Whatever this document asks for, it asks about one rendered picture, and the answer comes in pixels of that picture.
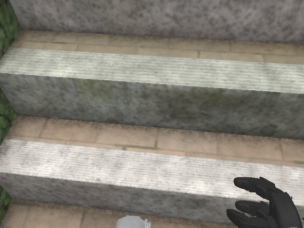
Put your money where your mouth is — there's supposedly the robot right hand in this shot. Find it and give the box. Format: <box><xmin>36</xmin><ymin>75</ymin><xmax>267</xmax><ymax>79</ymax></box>
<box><xmin>226</xmin><ymin>177</ymin><xmax>304</xmax><ymax>228</ymax></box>

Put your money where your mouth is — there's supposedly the robot left thigh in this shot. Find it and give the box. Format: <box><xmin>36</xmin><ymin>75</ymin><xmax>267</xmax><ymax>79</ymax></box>
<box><xmin>116</xmin><ymin>215</ymin><xmax>151</xmax><ymax>228</ymax></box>

